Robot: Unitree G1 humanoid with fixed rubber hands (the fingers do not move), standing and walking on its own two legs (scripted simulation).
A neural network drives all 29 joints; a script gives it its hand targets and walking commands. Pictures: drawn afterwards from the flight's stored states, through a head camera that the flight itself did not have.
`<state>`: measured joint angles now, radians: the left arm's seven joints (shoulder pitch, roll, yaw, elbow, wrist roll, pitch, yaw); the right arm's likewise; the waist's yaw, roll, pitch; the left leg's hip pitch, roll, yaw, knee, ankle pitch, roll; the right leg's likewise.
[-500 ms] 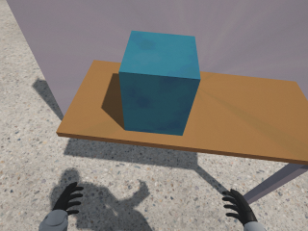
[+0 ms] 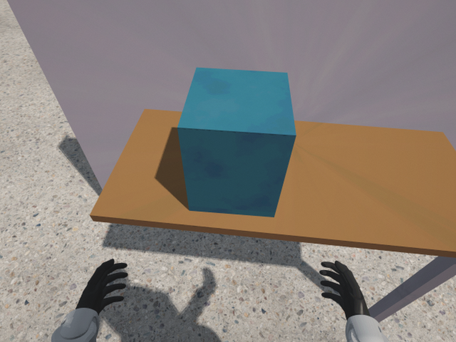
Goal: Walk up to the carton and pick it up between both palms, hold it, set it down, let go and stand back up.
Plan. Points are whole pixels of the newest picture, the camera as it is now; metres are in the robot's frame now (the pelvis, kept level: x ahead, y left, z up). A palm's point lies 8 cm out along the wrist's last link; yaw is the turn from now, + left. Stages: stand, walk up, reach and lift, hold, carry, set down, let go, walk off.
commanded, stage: reach and lift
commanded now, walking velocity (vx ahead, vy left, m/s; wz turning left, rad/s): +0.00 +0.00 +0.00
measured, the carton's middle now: (236, 144) +0.50 +0.05 +0.05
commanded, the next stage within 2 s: none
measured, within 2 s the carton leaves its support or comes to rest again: neither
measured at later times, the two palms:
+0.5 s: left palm (102, 271) +0.21 +0.25 +0.01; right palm (353, 281) +0.23 -0.17 +0.01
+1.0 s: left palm (118, 215) +0.28 +0.24 +0.06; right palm (350, 237) +0.29 -0.16 +0.05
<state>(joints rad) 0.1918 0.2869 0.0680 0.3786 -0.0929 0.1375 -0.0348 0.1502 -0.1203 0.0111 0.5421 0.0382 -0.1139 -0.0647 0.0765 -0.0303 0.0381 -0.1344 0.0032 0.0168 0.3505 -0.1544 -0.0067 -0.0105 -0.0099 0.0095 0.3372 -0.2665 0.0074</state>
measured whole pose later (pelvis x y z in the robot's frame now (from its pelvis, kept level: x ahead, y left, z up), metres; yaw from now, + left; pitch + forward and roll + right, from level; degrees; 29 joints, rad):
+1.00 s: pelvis +0.00 +0.00 +0.00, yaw -2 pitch -2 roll +0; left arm -0.08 0.27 0.10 0.13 -0.20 0.21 -0.04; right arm -0.05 -0.14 0.06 0.19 0.24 0.04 -0.19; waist 0.07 -0.03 0.06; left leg -0.16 0.02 0.05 0.35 -0.16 -0.01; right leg -0.04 0.00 0.04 0.32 -0.25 0.01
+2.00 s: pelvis +0.00 +0.00 +0.00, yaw -1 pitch +6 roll -1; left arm -0.86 0.41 0.08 0.70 -0.22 0.40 -0.01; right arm -0.87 -0.25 0.03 0.77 0.38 0.28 -0.19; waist 0.01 -0.04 -0.06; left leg -0.35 0.04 0.01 0.39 -0.14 -0.02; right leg -0.20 0.03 0.01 0.33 -0.22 0.00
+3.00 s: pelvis -0.01 +0.00 -0.01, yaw +0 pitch +20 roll -2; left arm -1.23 0.43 -0.10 1.40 -0.32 -0.02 -0.01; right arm -1.15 -0.24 -0.03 1.22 0.31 0.08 -0.11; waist -0.03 -0.05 -0.22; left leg -0.68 0.04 -0.02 0.43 -0.11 -0.02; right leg -0.53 0.03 -0.02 0.39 -0.21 0.00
